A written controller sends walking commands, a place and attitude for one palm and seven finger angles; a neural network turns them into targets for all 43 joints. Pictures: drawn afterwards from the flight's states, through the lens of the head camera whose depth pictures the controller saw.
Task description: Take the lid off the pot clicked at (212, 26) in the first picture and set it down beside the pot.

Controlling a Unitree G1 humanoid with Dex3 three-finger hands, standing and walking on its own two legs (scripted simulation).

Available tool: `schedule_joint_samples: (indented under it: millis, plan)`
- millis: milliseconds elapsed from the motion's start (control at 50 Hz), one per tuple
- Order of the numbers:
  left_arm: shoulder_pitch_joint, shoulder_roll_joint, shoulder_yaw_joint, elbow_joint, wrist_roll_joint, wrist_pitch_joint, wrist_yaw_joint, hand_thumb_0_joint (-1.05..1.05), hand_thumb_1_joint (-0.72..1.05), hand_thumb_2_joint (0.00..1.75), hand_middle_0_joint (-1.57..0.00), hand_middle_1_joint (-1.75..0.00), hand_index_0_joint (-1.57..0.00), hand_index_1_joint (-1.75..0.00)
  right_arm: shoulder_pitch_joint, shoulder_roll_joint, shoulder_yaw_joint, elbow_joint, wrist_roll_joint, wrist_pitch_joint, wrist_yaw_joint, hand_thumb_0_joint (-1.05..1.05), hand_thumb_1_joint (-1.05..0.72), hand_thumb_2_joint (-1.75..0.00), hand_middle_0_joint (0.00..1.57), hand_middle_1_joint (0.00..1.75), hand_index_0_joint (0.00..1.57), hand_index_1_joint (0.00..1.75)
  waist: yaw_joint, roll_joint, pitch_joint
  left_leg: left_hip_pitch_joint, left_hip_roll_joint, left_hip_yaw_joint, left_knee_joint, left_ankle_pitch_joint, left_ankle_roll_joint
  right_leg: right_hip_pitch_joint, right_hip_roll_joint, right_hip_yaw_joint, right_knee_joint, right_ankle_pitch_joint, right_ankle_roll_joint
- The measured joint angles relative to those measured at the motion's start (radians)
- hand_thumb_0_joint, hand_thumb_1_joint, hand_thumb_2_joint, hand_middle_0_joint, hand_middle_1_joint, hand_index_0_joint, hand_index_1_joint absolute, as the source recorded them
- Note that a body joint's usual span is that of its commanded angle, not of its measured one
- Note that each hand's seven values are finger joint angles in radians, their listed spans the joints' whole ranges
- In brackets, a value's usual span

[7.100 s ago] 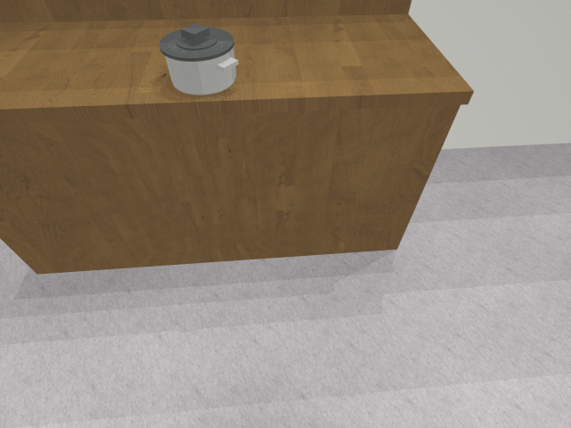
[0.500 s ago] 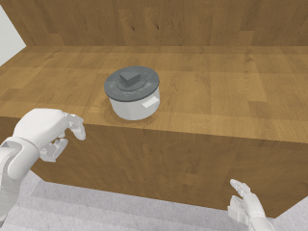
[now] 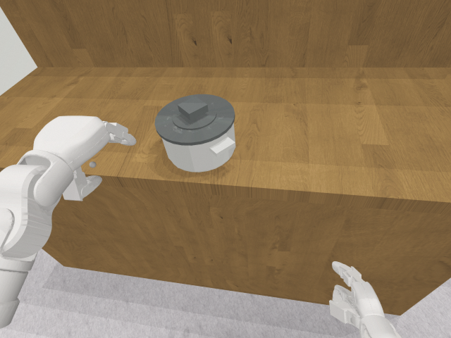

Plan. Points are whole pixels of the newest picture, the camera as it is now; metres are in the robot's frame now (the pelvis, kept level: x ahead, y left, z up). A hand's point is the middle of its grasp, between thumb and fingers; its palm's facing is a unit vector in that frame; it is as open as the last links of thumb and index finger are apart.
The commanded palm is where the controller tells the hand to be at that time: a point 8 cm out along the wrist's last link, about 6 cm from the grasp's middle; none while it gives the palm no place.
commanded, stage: move the open hand above the knob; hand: left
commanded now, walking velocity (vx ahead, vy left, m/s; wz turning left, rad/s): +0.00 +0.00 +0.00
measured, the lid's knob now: (193, 108) +0.55 +0.15 +0.13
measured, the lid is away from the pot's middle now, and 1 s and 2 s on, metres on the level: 0.00 0.00 0.00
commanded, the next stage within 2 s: none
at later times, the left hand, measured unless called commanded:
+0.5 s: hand (121, 137) +0.37 +0.23 +0.19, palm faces -0.17 -0.01 -0.98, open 10.0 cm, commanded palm +0.35 +0.22 +0.26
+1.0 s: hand (151, 113) +0.44 +0.19 +0.19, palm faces -0.19 -0.02 -0.98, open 10.0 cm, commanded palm +0.42 +0.18 +0.26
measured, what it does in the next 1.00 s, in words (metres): stands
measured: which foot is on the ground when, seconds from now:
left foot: down 0.00-1.00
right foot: down 0.00-1.00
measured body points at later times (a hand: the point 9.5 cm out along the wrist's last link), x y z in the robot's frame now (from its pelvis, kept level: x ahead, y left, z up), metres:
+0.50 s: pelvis +0.02 -0.01 +0.00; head +0.03 -0.06 +0.45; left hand +0.38 +0.23 +0.24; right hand +0.22 -0.25 -0.10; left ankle +0.09 +0.10 -0.74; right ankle +0.00 -0.14 -0.74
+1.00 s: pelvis +0.04 -0.01 +0.00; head +0.06 -0.05 +0.45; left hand +0.44 +0.19 +0.25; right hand +0.23 -0.24 -0.11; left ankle +0.09 +0.10 -0.74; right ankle +0.00 -0.14 -0.74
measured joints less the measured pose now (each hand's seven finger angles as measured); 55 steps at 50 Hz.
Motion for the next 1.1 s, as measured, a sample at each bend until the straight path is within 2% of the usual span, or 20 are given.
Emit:
schedule_joint_samples:
  millis: [200, 440, 560, 760, 1100]
  plan:
    - [-0.104, -0.007, -0.033, 0.094, 0.009, 0.022, -0.037, 0.0, -0.33, 1.56, -0.87, -0.08, -0.87, -0.08, 0.006, -0.013, -0.001, 0.006, 0.006, 0.004, -0.004, 0.01, -0.9, -0.9, 0.2, 0.3, 0.2, 0.3, -0.008, 0.002, -0.002, -0.006, 0.004, -0.009, 0.009, -0.009, -0.009, -0.005, 0.005, -0.008, 0.012, -0.012, -0.006]
    - [-0.218, -0.006, -0.054, 0.228, 0.022, 0.037, -0.091, 0.0, -0.33, 1.56, -0.87, -0.08, -0.87, -0.08, 0.024, -0.025, -0.009, 0.012, 0.007, 0.014, -0.003, 0.01, -0.9, -0.9, 0.2, 0.3, 0.2, 0.3, -0.039, -0.005, -0.002, -0.013, 0.01, -0.013, 0.023, -0.032, -0.016, -0.009, 0.011, -0.01, 0.02, -0.033, -0.015]
    - [-0.263, -0.025, -0.084, 0.25, 0.028, 0.046, -0.11, 0.0, -0.33, 1.56, -0.87, -0.08, -0.87, -0.08, 0.028, -0.035, -0.02, 0.015, 0.011, 0.03, 0.001, 0.01, -0.9, -0.9, 0.19, 0.3, 0.2, 0.3, -0.045, -0.007, 0.002, -0.009, 0.005, -0.011, 0.025, -0.043, -0.015, -0.004, 0.007, -0.009, 0.022, -0.044, -0.014]
    - [-0.342, -0.058, -0.116, 0.291, 0.049, 0.077, -0.113, 0.0, -0.33, 1.56, -0.87, -0.08, -0.87, -0.08, 0.021, -0.025, -0.023, 0.011, 0.012, 0.05, 0.019, 0.01, -0.9, -0.9, 0.19, 0.3, 0.2, 0.3, -0.052, -0.01, -0.003, -0.017, -0.001, -0.005, 0.026, -0.054, -0.011, -0.014, 0.0, -0.003, 0.023, -0.054, -0.011]
    - [-0.523, -0.127, -0.22, 0.441, 0.09, 0.13, -0.11, 0.0, -0.33, 1.56, -0.87, -0.08, -0.87, -0.08, 0.028, -0.011, -0.019, 0.023, 0.021, 0.074, 0.028, 0.01, -0.9, -0.9, 0.19, 0.3, 0.2, 0.3, -0.063, -0.024, -0.017, -0.042, -0.01, -0.005, 0.034, -0.064, -0.007, -0.037, -0.009, -0.004, 0.032, -0.066, -0.007]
